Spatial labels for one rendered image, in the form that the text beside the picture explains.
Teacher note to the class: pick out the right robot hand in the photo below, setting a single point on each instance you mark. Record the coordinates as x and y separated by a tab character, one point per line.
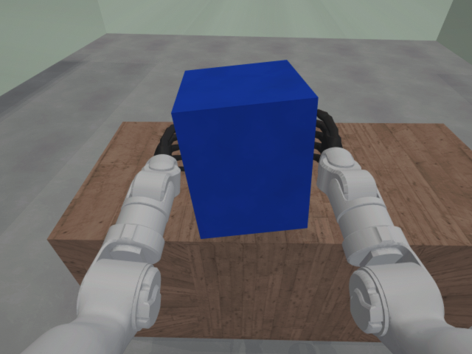
329	136

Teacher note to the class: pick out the left robot hand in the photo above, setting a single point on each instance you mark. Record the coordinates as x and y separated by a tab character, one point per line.
165	146

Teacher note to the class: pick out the carton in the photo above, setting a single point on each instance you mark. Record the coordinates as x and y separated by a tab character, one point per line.
246	136

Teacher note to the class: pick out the left robot upper arm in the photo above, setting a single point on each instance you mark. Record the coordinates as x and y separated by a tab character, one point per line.
118	299

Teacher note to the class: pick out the robot right forearm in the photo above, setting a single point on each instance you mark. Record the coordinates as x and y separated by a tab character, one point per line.
370	237

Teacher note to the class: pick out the right robot upper arm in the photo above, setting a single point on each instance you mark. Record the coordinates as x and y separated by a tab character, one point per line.
400	304

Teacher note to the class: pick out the pedestal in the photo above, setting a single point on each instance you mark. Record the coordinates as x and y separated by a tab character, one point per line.
291	284

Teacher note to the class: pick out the robot left forearm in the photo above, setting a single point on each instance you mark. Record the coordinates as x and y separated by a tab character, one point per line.
138	233

